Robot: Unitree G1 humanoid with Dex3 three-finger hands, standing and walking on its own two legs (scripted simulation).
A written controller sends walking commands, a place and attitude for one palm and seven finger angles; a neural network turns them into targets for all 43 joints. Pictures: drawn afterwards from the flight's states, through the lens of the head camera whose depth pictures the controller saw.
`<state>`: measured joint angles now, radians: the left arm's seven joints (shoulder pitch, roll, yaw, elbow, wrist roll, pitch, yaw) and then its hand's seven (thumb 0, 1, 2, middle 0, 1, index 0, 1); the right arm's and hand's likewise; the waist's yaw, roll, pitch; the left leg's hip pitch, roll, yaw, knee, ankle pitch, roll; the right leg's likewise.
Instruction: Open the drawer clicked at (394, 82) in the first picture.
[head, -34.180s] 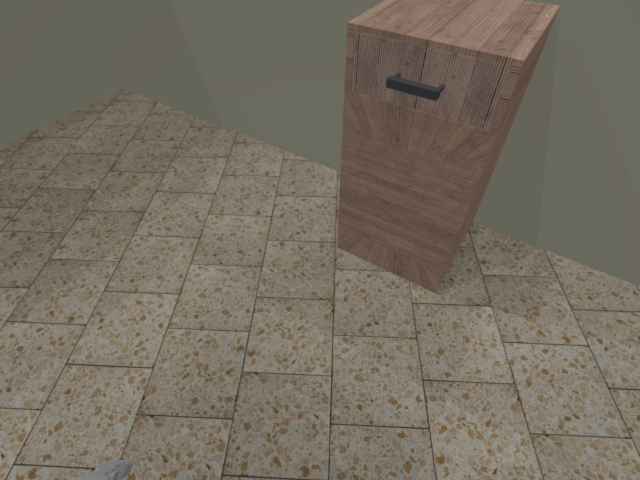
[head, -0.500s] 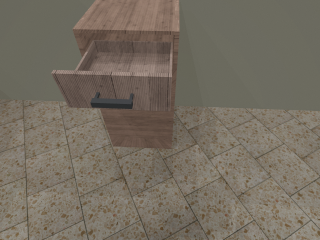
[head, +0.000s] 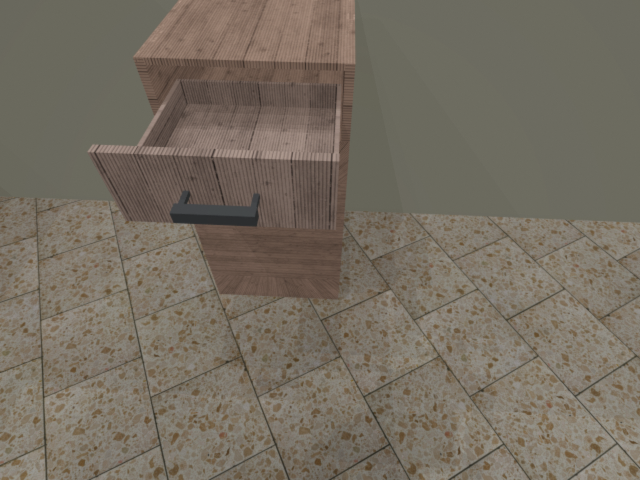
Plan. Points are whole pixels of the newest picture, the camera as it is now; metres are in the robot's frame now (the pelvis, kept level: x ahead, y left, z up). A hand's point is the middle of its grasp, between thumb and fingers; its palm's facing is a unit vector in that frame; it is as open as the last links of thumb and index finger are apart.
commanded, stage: look to check the result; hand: left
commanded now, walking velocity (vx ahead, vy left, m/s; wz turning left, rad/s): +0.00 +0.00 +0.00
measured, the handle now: (217, 206) +0.52 +0.20 +0.01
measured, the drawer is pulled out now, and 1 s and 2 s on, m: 0.28 0.28 0.28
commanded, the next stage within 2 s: stand and wait in 0.44 s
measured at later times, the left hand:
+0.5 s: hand out of the picture +0.02 +0.16 -0.17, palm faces +0.04 -0.98 -0.19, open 7.4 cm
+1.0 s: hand out of the picture +0.03 +0.16 -0.17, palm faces +0.04 -0.98 -0.20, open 7.4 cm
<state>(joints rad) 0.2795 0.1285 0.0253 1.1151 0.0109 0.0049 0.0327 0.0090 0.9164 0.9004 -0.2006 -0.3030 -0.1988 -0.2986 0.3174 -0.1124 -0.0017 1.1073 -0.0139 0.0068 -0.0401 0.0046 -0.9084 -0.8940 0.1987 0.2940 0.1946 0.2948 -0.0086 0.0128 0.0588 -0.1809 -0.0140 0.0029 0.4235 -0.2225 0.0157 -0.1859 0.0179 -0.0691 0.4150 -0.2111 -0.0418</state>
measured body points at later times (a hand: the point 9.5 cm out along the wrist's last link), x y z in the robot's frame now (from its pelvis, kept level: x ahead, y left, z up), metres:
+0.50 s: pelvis +0.02 -0.01 +0.00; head +0.04 -0.01 +0.45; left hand +0.02 +0.21 -0.16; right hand +0.01 -0.21 -0.16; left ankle +0.00 +0.11 -0.74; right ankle +0.01 -0.09 -0.74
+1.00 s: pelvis +0.03 -0.01 +0.00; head +0.04 -0.02 +0.45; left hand +0.02 +0.21 -0.16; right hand +0.01 -0.22 -0.16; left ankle +0.00 +0.11 -0.74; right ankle +0.01 -0.09 -0.74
